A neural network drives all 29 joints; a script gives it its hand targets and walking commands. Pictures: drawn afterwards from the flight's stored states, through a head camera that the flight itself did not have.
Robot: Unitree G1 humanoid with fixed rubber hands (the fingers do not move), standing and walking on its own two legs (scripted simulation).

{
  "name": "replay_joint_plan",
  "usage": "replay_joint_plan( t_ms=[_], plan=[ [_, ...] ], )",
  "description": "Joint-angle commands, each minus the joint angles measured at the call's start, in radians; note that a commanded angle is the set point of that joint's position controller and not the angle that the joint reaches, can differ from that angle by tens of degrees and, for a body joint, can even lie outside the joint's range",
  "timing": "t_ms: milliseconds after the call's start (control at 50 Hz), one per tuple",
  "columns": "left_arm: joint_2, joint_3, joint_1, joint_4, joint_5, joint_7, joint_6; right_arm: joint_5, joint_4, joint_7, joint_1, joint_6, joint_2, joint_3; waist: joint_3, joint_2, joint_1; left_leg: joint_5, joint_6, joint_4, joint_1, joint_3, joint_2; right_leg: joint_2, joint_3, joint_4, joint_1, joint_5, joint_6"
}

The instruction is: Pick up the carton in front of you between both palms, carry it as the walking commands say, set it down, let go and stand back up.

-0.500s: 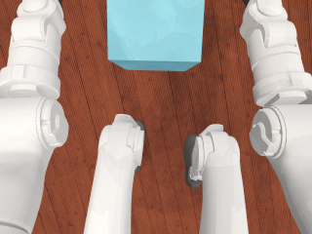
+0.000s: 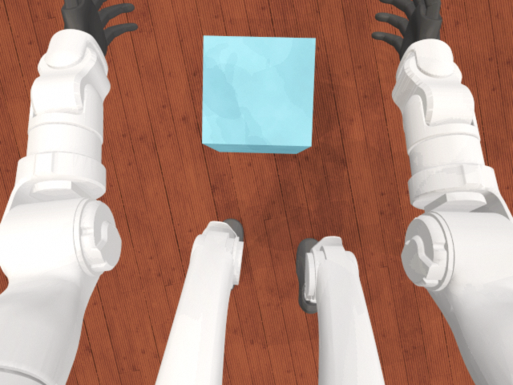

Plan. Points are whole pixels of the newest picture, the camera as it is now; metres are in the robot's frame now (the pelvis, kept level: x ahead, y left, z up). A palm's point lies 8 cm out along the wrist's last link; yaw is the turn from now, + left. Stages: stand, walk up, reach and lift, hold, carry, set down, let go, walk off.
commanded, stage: set down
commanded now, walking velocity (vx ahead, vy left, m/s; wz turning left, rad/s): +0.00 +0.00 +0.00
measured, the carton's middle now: (258, 105) +0.53 +0.07 -0.43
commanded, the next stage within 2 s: let go in 0.20 s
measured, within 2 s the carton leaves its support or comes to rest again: neither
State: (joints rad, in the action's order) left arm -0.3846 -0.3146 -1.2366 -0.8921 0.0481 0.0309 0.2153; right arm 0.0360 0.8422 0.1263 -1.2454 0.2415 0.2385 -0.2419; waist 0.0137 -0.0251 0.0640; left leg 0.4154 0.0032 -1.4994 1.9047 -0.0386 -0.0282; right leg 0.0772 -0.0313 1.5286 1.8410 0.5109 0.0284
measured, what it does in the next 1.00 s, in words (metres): rises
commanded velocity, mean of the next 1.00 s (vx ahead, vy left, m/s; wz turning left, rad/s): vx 0.00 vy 0.00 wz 0.00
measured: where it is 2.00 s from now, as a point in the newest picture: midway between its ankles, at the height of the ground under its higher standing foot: (267, 278)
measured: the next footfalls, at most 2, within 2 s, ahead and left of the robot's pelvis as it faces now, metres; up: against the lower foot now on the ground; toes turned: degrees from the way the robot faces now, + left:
none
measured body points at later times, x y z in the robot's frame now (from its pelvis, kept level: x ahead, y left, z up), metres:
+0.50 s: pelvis +0.04 +0.01 +0.13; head +0.33 +0.03 +0.48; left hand +0.47 +0.28 +0.01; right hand +0.50 -0.15 +0.00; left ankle +0.10 +0.11 -0.52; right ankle +0.07 -0.12 -0.52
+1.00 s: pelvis +0.09 -0.01 +0.21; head +0.21 -0.01 +0.64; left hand +0.30 +0.25 +0.12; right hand +0.33 -0.22 +0.11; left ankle +0.10 +0.12 -0.52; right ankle +0.07 -0.12 -0.52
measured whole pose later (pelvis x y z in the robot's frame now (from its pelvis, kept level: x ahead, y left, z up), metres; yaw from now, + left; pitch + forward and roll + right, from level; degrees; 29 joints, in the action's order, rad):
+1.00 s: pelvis +0.09 -0.01 +0.21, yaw +2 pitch +15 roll +0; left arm -0.21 -0.10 0.06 -0.50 0.01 0.08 -0.02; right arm -0.04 0.51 -0.02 0.03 -0.01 0.18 -0.09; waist 0.02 0.01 0.02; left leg 0.20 0.00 -0.49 0.55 -0.05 -0.03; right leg 0.03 -0.07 0.52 0.51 0.28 -0.01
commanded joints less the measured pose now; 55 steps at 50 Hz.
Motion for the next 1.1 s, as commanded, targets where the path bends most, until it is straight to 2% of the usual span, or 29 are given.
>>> replay_joint_plan(
  t_ms=[0,80,100,120,160,180,200,220,240,340,420,500,540,580,680,700,720,760,820,840,860,900,920,940,980,1000,1080],
  plan=[
    [-0.125,-0.028,-0.214,0.091,-0.025,0.006,-0.032,-0.022,-0.097,-0.009,-0.215,-0.034,0.082,-0.022,1.059,0.029,0.031,-0.45,0.026,0.163,-0.839,0.081,-0.033,0.046,0.096,-0.217,-0.409,-0.263,0.022],
    [-0.12,-0.047,-0.201,0.094,-0.048,0.011,-0.05,-0.038,-0.096,-0.019,-0.195,-0.049,0.081,-0.033,1.069,0.029,0.022,-0.471,0.023,0.243,-0.903,0.076,-0.031,0.039,0.085,-0.303,-0.481,-0.294,0.027],
    [-0.108,-0.046,-0.194,0.112,-0.049,0.013,-0.055,-0.034,-0.108,-0.022,-0.192,-0.054,0.071,-0.027,1.049,0.033,0.033,-0.484,0.022,0.272,-0.932,0.071,-0.03,0.039,0.087,-0.326,-0.478,-0.298,0.028],
    [-0.11,-0.056,-0.196,0.102,-0.053,0.015,-0.056,-0.041,-0.099,-0.025,-0.186,-0.056,0.076,-0.032,1.063,0.023,0.024,-0.49,0.022,0.288,-0.954,0.07,-0.029,0.037,0.087,-0.351,-0.498,-0.299,0.029],
    [-0.102,-0.066,-0.164,0.09,-0.068,0.02,-0.064,-0.043,-0.114,-0.029,-0.177,-0.063,0.065,-0.029,1.054,0.026,0.033,-0.506,0.019,0.328,-0.988,0.065,-0.027,0.033,0.079,-0.391,-0.531,-0.318,0.032],
    [-0.098,-0.074,-0.152,0.09,-0.077,0.021,-0.069,-0.053,-0.104,-0.031,-0.168,-0.064,0.064,-0.032,1.034,0.025,0.031,-0.507,0.02,0.348,-0.989,0.065,-0.026,0.03,0.075,-0.412,-0.543,-0.327,0.031],
    [-0.093,-0.077,-0.15,0.097,-0.077,0.023,-0.071,-0.064,-0.098,-0.033,-0.156,-0.065,0.058,-0.035,1.03,0.001,0.02,-0.5,0.019,0.374,-0.999,0.061,-0.024,0.029,0.079,-0.434,-0.569,-0.326,0.034],
    [-0.093,-0.075,-0.138,0.1,-0.089,0.028,-0.073,-0.066,-0.104,-0.033,-0.138,-0.065,0.048,-0.034,1.036,0.017,0.025,-0.495,0.019,0.394,-1.016,0.066,-0.023,0.027,0.073,-0.455,-0.605,-0.337,0.035],
    [-0.092,-0.076,-0.109,0.097,-0.099,0.032,-0.072,-0.08,-0.106,-0.033,-0.106,-0.064,0.044,-0.04,1.042,0.012,0.016,-0.501,0.019,0.416,-1.047,0.065,-0.023,0.027,0.074,-0.478,-0.629,-0.343,0.036],
    [-0.07,-0.054,0.087,0.165,-0.161,0.056,-0.071,-0.139,-0.173,-0.026,0.119,-0.059,0.0,-0.033,1.054,0.038,0.013,-0.587,0.017,0.506,-1.232,0.06,-0.017,0.024,0.063,-0.585,-0.741,-0.414,0.038],
    [-0.037,-0.008,0.258,0.268,-0.161,0.068,-0.088,-0.143,-0.29,-0.031,0.269,-0.083,-0.02,-0.003,1.022,0.046,0.009,-0.664,0.011,0.574,-1.385,0.036,-0.009,0.022,0.062,-0.656,-0.788,-0.449,0.034],
    [0.0,0.019,0.419,0.331,-0.14,0.068,-0.118,-0.136,-0.349,-0.053,0.436,-0.122,-0.025,0.016,0.951,0.066,-0.004,-0.73,0.01,0.627,-1.5,0.007,0.002,0.018,0.053,-0.724,-0.811,-0.458,0.025],
    [0.011,0.025,0.506,0.341,-0.131,0.067,-0.135,-0.125,-0.357,-0.063,0.513,-0.141,-0.035,0.031,0.905,0.074,0.001,-0.765,0.009,0.655,-1.54,-0.005,0.008,0.015,0.047,-0.752,-0.823,-0.472,0.022],
    [0.033,0.035,0.592,0.344,-0.118,0.063,-0.151,-0.129,-0.342,-0.074,0.613,-0.16,-0.035,0.033,0.859,0.066,-0.012,-0.799,0.011,0.676,-1.563,-0.015,0.012,0.01,0.039,-0.782,-0.85,-0.498,0.02],
    [0.069,0.077,0.815,0.352,-0.091,0.055,-0.196,-0.113,-0.335,-0.097,0.817,-0.209,-0.044,0.061,0.766,0.081,-0.014,-0.888,0.011,0.735,-1.663,-0.038,0.022,-0.002,0.026,-0.853,-0.913,-0.539,0.013],
    [0.067,0.082,0.864,0.351,-0.086,0.054,-0.205,-0.118,-0.336,-0.1,0.859,-0.218,-0.035,0.063,0.759,0.065,-0.033,-0.88,0.011,0.748,-1.673,-0.04,0.024,-0.005,0.026,-0.868,-0.954,-0.552,0.015],
    [0.064,0.083,0.918,0.35,-0.082,0.051,-0.214,-0.113,-0.343,-0.103,0.895,-0.227,-0.031,0.073,0.73,0.062,-0.021,-0.871,0.012,0.766,-1.67,-0.039,0.024,-0.01,0.019,-0.883,-0.988,-0.557,0.012],
    [0.069,0.105,0.989,0.372,-0.07,0.049,-0.23,-0.106,-0.343,-0.11,0.976,-0.24,-0.033,0.082,0.685,0.061,-0.03,-0.859,0.012,0.8,-1.682,-0.039,0.022,-0.015,0.014,-0.912,-1.058,-0.574,0.011],
    [0.073,0.13,1.098,0.408,-0.057,0.048,-0.249,-0.093,-0.377,-0.122,1.065,-0.258,-0.01,0.097,0.602,0.044,-0.039,-0.765,0.012,0.86,-1.683,-0.023,0.014,-0.026,0.007,-0.962,-1.188,-0.578,0.007],
    [0.074,0.141,1.14,0.406,-0.051,0.048,-0.253,-0.089,-0.386,-0.127,1.106,-0.262,-0.012,0.108,0.562,0.021,-0.046,-0.721,0.011,0.883,-1.682,-0.016,0.01,-0.029,0.006,-0.98,-1.232,-0.573,0.008],
    [0.072,0.147,1.172,0.429,-0.05,0.047,-0.257,-0.083,-0.392,-0.132,1.143,-0.266,-0.007,0.113,0.527,0.036,-0.041,-0.687,0.015,0.908,-1.686,-0.01,0.006,-0.033,0.005,-0.998,-1.275,-0.557,0.006],
    [0.071,0.167,1.248,0.444,-0.042,0.045,-0.26,-0.081,-0.408,-0.14,1.209,-0.272,0.001,0.127,0.437,0.019,-0.045,-0.584,0.018,0.96,-1.696,0.004,0.001,-0.04,0.003,-1.039,-1.36,-0.51,0.004],
    [0.072,0.177,1.262,0.476,-0.039,0.045,-0.261,-0.076,-0.418,-0.144,1.234,-0.273,0.001,0.137,0.401,0.027,-0.043,-0.526,0.02,0.986,-1.7,0.015,-0.006,-0.046,0.0,-1.06,-1.41,-0.483,0.001],
    [0.075,0.187,1.291,0.484,-0.036,0.046,-0.26,-0.072,-0.424,-0.148,1.257,-0.273,-0.002,0.146,0.354,0.009,-0.046,-0.48,0.017,1.008,-1.711,0.022,-0.007,-0.048,0.002,-1.079,-1.441,-0.463,0.002],
    [0.067,0.194,1.331,0.515,-0.037,0.043,-0.255,-0.065,-0.45,-0.154,1.301,-0.273,0.01,0.152,0.278,0.015,-0.043,-0.441,0.015,1.042,-1.745,0.031,-0.009,-0.054,-0.002,-1.118,-1.501,-0.44,-0.001],
    [0.069,0.205,1.348,0.525,-0.035,0.042,-0.252,-0.062,-0.457,-0.157,1.323,-0.27,0.017,0.158,0.242,0.0,-0.049,-0.42,0.012,1.054,-1.761,0.035,-0.01,-0.057,-0.004,-1.135,-1.523,-0.438,0.0],
    [0.068,0.228,1.4,0.551,-0.04,0.044,-0.217,-0.047,-0.478,-0.169,1.384,-0.245,0.031,0.169,0.111,-0.011,-0.054,-0.366,0.014,1.08,-1.841,0.046,-0.024,-0.066,-0.002,-1.186,-1.536,-0.375,-0.009]
  ],
)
